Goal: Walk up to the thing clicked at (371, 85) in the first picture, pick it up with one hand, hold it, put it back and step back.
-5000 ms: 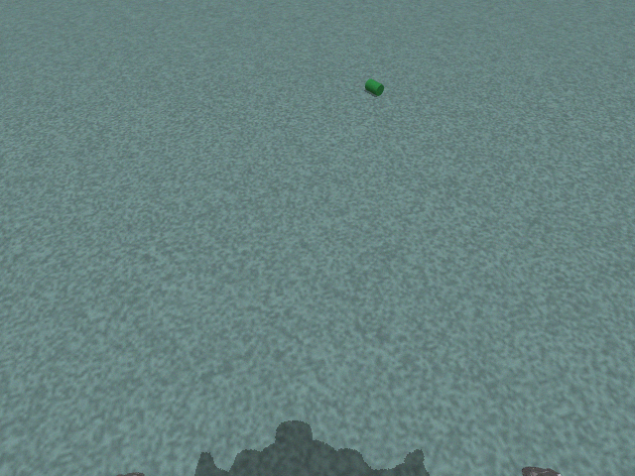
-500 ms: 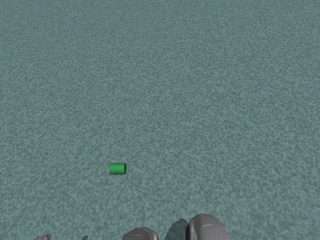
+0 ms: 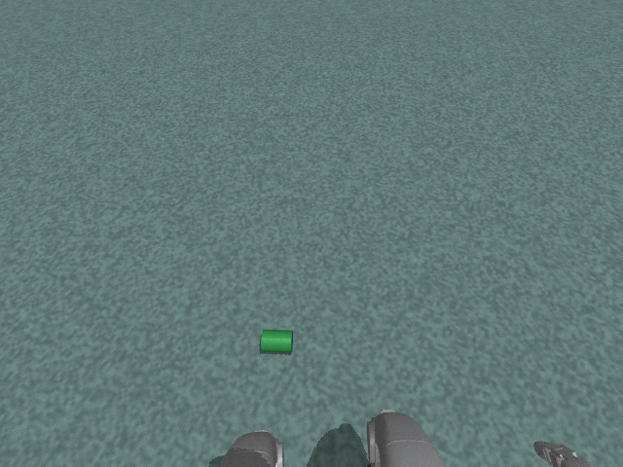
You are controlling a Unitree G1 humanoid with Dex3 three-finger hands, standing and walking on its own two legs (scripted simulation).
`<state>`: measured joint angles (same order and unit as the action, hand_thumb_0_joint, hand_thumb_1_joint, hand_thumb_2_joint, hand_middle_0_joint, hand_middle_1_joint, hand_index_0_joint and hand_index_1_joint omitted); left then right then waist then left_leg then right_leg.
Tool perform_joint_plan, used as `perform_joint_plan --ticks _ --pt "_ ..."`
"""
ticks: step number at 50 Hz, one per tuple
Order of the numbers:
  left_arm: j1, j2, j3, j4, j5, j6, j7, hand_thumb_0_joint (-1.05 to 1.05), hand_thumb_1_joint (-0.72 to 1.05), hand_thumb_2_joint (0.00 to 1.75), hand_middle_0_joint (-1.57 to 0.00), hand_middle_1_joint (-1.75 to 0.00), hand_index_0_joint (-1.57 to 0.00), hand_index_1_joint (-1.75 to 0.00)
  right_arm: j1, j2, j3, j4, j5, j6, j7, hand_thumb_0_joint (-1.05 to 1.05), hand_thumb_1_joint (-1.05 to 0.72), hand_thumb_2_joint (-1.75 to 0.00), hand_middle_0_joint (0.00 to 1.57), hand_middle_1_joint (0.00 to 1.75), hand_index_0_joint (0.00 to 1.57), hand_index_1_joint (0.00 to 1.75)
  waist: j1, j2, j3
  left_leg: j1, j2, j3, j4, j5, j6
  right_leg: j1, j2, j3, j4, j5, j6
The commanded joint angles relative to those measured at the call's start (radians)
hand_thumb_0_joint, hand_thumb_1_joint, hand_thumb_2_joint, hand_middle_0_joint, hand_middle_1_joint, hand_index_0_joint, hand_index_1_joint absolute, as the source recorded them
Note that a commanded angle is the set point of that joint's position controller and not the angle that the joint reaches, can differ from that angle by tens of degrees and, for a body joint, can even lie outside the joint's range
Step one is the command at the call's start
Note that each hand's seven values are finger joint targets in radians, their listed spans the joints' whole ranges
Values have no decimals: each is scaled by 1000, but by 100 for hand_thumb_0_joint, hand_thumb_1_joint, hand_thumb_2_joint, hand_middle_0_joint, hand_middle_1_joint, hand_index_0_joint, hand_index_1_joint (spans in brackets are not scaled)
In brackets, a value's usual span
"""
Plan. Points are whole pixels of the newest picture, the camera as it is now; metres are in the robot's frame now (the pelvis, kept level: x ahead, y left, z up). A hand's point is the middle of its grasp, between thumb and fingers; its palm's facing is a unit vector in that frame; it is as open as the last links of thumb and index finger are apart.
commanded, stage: walk up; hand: left
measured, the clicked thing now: (277, 340) +0.52 +0.13 -0.69
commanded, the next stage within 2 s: stand in 1.54 s
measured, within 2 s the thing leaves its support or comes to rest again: neither
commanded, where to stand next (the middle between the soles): +0.13 -0.06 m, yaw -3 degrees
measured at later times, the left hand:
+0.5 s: hand (147, 442) +0.16 +0.25 -0.12, palm faces -0.09 -0.93 -0.36, open 7.4 cm
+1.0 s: hand (152, 461) +0.13 +0.23 -0.10, palm faces -0.09 -0.95 -0.30, open 7.4 cm
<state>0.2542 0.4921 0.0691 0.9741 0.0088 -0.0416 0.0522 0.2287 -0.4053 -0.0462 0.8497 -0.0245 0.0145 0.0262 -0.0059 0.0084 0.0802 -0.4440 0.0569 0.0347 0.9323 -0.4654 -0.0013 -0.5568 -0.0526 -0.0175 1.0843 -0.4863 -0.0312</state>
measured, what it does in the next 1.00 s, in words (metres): steps on the spot: right foot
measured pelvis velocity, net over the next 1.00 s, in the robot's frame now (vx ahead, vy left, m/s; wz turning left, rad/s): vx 0.02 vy -0.01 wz -0.08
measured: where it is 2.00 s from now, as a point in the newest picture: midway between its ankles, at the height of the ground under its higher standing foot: outside the picture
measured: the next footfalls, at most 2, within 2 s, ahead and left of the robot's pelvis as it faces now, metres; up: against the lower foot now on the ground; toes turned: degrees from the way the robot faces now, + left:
right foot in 0.12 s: +0.08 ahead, -0.11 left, +0.00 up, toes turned -4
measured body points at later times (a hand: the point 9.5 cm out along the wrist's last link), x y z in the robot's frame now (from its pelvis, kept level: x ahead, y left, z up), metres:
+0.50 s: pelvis +0.00 +0.00 +0.02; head +0.03 +0.00 +0.47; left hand +0.16 +0.30 -0.09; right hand +0.08 -0.34 -0.08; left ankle +0.02 +0.12 -0.69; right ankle +0.04 -0.10 -0.69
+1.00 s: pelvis +0.02 -0.01 +0.05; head +0.03 -0.01 +0.50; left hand +0.14 +0.28 -0.08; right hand +0.05 -0.32 -0.08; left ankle +0.02 +0.12 -0.69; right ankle +0.04 -0.10 -0.69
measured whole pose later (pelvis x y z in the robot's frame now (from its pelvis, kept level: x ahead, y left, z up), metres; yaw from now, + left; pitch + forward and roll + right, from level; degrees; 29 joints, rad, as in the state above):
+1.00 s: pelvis +0.02 -0.01 +0.05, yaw -5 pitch -2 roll +1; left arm 0.08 0.35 0.03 1.08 0.01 0.03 -0.04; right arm 0.14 -0.37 0.01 1.13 -0.01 -0.05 -0.02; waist -0.01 -0.02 0.05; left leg -0.15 0.05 0.11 0.42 -0.24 -0.02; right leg -0.23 0.02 0.00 0.46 -0.19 -0.03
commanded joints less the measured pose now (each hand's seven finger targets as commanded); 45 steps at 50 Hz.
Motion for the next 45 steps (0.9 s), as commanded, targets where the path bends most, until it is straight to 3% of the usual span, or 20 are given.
perform_joint_plan --ticks 1,4,5,7,8,9,11,13,16,19,20,22,24,26,28,30,35,38,42,45 --pt "-14 141 40 -55 8 -8 -21 0 90 90 -20 -30 -20 -30 -12 -308 -73 -40 11 -65 -46 0 -90 -90 20 30 20 30 4 141 -55 123 276 -382 -350 464 206 27 -17 32 -121 -3 -14" --pt "-47 131 41 -86 14 6 -29 0 90 90 -20 -30 -20 -30 10 -292 -61 -20 26 -76 -67 0 -90 -90 20 30 20 30 9 132 -110 224 261 -324 -263 756 183 73 0 30 -251 68 -28" --pt "-47 134 41 -91 17 5 -31 0 90 90 -20 -30 -20 -30 17 -292 -58 -19 34 -79 -72 0 -90 -90 20 30 20 30 14 119 -135 225 248 -294 -234 782 166 123 -5 35 -310 223 -37" --pt "-73 183 49 -105 14 4 -37 0 90 90 -20 -30 -20 -30 35 -261 -51 -20 44 -87 -80 0 -90 -90 20 30 20 30 -1 17 -205 128 141 -167 -181 679 85 292 -69 126 -326 672 -83" --pt "-96 179 49 -116 1 9 -42 0 90 90 -20 -30 -20 -30 38 -255 -50 -8 45 -89 -86 0 -90 -90 20 30 20 30 -8 -6 -239 134 86 -108 -182 576 58 319 -88 150 -303 752 -112" --pt "-111 156 40 -123 -6 17 -45 0 90 90 -20 -30 -20 -30 37 -254 -52 9 42 -90 -90 0 -90 -90 20 30 20 30 -12 10 -248 173 82 -111 -207 490 60 288 -91 144 -273 772 -116" --pt "-134 132 28 -125 -4 29 -45 0 90 90 -20 -30 -20 -30 22 -272 -57 21 35 -94 -89 0 -90 -90 20 30 20 30 -12 26 -226 200 154 -190 -283 485 110 232 -57 84 -249 678 -68" --pt "-148 108 21 -117 0 38 -49 0 90 90 -20 -30 -20 -30 -7 -279 -56 27 22 -93 -87 0 -90 -90 20 30 20 30 -9 52 -162 196 214 -251 -348 450 155 164 -26 53 -261 445 -36" --pt "-141 102 29 -101 9 43 -57 0 90 90 -20 -30 -20 -30 -36 -281 -53 34 19 -91 -85 0 -90 -90 20 30 20 30 3 103 -123 187 255 -259 -376 462 165 172 -7 46 -312 227 -28" --pt "-137 134 39 -88 15 30 -64 0 90 90 -20 -30 -20 -30 -65 -243 -33 36 23 -88 -79 0 -90 -90 20 30 20 30 20 50 -140 73 150 -118 -316 322 82 335 -42 124 -433 449 -72" --pt "-157 145 40 -94 15 25 -64 0 90 90 -20 -30 -20 -30 -56 -220 -26 47 25 -87 -78 0 -90 -90 20 30 20 30 10 15 -153 36 89 -68 -297 250 45 367 -80 211 -474 451 -106" --pt "-183 139 33 -90 11 28 -69 0 90 90 -20 -30 -20 -30 -84 -204 -21 68 26 -79 -74 0 -90 -90 20 30 20 30 6 -36 -129 100 -3 3 -235 53 24 261 -157 320 -592 266 -166" --pt "-205 142 25 -86 16 35 -70 0 90 90 -20 -30 -20 -30 -69 -196 -18 89 26 -75 -67 0 -90 -90 20 30 20 30 1 -88 -102 136 -19 10 -270 40 26 222 -149 319 -652 146 -158" --pt "-255 125 18 -86 16 43 -74 0 90 90 -20 -30 -20 -30 -52 -199 -18 114 15 -80 -63 0 -90 -90 20 30 20 30 -17 -114 -75 199 7 -19 -365 73 36 157 -110 255 -679 45 -106" --pt "-257 100 9 -76 16 47 -81 0 90 90 -20 -30 -20 -30 -58 -239 -24 130 8 -91 -61 0 -90 -90 20 30 20 30 -16 -63 -75 214 80 -116 -476 55 62 160 -51 198 -624 104 -54" --pt "-237 104 13 -52 14 48 -85 0 90 90 -20 -30 -20 -30 -82 -245 -20 137 7 -92 -62 0 -90 -90 20 30 20 30 1 -56 -72 162 116 -143 -521 6 78 239 -38 178 -612 138 -44" --pt "-232 97 11 -23 6 41 -88 0 90 90 -20 -30 -20 -30 -101 -221 -8 166 12 -94 -61 0 -90 -90 20 30 20 30 2 -45 -120 203 59 -44 -511 165 38 335 -68 204 -673 290 -57" --pt "-237 88 6 -6 1 40 -82 0 90 90 -20 -30 -20 -30 -97 -206 -1 184 14 -91 -61 0 -90 -90 20 30 20 30 0 -55 -138 254 64 -31 -527 229 29 352 -73 197 -698 342 -49" --pt "-243 81 3 12 -3 48 -82 0 90 90 -20 -30 -20 -30 -106 -205 1 206 14 -86 -63 0 -90 -90 20 30 20 30 1 -39 -104 274 79 -40 -578 205 28 325 -63 190 -728 278 -35" --pt "-240 79 4 28 -1 48 -83 0 90 90 -20 -30 -20 -30 -115 -205 3 214 13 -88 -63 0 -90 -90 20 30 20 30 4 -27 -106 271 98 -50 -605 204 34 357 -53 173 -729 306 -26"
